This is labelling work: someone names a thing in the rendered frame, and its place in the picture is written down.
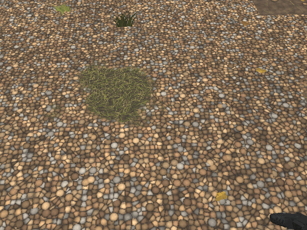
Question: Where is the robot right hand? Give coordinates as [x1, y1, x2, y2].
[270, 212, 307, 230]

